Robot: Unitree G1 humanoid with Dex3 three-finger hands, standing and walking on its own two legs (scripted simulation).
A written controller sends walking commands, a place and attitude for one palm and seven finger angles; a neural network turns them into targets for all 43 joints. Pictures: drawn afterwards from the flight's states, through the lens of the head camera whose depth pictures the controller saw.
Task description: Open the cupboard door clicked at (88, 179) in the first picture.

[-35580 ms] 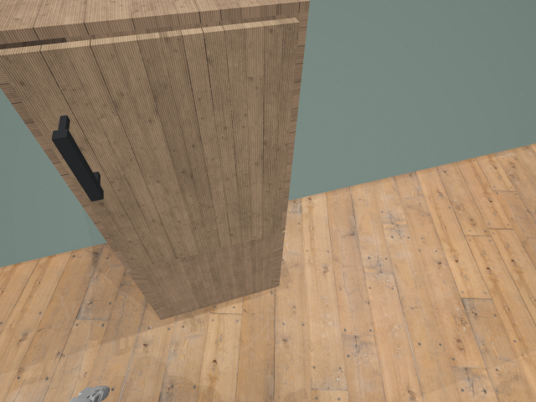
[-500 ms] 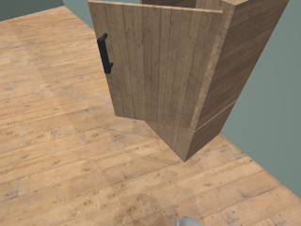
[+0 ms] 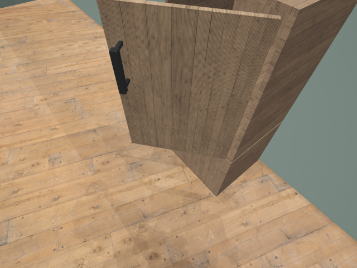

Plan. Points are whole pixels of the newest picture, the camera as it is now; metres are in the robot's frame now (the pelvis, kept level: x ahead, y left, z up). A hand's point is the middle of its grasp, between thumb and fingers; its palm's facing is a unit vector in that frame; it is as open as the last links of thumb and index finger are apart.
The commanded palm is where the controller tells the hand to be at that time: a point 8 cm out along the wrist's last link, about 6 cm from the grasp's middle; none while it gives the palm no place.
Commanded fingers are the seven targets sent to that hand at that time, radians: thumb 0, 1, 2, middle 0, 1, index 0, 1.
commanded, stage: come to a stop and stand still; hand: left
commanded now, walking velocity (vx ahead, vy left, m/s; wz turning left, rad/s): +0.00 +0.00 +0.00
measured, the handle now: (121, 68) +0.60 +0.21 +0.09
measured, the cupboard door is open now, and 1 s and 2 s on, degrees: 40 40 40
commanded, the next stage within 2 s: look again from close up in 0.46 s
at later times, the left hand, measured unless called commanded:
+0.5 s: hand out of the picture +0.01 +0.20 -0.17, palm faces +0.00 -0.98 -0.22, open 7.4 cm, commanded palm none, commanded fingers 0.00 0.90 0.90 -0.20 -0.30 -0.20 -0.30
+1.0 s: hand out of the picture +0.05 +0.27 -0.14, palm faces -0.02 -0.94 -0.34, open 7.4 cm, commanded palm none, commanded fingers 0.00 0.90 0.90 -0.20 -0.30 -0.20 -0.30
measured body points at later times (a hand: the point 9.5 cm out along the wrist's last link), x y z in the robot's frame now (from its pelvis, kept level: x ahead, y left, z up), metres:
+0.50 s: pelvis +0.00 +0.02 +0.00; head +0.02 +0.02 +0.45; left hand +0.01 +0.26 -0.15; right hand +0.04 -0.22 -0.15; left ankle +0.01 +0.13 -0.73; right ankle -0.04 -0.11 -0.73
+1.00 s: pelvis -0.05 +0.02 +0.01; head -0.07 +0.02 +0.46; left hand +0.05 +0.31 -0.12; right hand +0.05 -0.28 -0.11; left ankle +0.01 +0.13 -0.73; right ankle -0.04 -0.11 -0.73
